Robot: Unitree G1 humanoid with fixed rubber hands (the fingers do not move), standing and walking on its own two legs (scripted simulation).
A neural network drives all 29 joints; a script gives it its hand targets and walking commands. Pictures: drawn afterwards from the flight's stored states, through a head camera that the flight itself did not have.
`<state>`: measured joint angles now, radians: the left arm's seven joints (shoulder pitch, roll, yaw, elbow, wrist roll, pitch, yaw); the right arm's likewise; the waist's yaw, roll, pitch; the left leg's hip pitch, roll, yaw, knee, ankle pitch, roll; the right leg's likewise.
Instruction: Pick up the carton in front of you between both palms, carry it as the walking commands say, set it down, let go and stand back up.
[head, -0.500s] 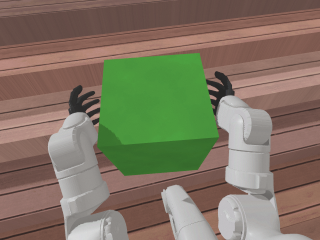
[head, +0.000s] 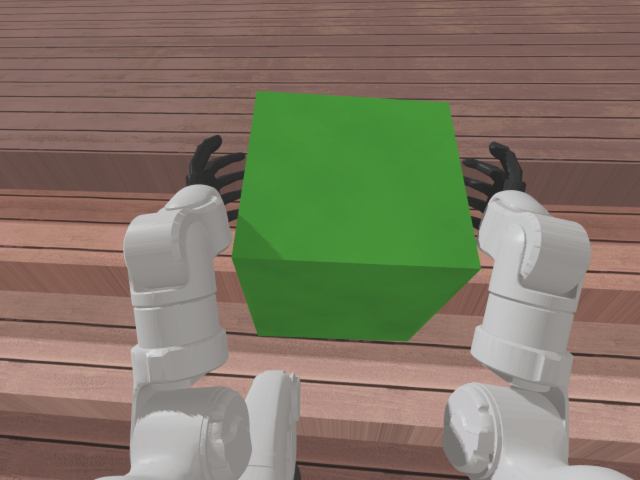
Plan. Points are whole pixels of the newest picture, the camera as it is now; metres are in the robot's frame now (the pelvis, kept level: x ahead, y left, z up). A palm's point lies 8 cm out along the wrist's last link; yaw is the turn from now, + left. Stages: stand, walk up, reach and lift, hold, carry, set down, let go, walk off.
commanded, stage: carry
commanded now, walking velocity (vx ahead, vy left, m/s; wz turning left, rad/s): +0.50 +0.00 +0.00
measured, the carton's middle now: (342, 232) +0.38 +0.02 +0.12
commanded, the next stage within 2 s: none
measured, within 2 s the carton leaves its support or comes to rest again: neither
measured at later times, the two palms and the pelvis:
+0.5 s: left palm out of the picture +0.69 +0.19 +0.33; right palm out of the picture +0.70 -0.12 +0.35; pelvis +0.34 +0.02 +0.16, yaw +1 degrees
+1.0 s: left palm out of the picture +1.06 +0.20 +0.50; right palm out of the picture +1.03 -0.10 +0.49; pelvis +0.68 +0.09 +0.34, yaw +2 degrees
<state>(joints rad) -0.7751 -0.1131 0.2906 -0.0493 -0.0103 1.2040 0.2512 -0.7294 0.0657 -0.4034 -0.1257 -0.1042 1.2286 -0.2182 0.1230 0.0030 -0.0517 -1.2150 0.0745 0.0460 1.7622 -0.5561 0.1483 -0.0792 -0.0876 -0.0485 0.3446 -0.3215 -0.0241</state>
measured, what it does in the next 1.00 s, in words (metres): climbs: left foot 0.15 m higher, then right foot 0.15 m higher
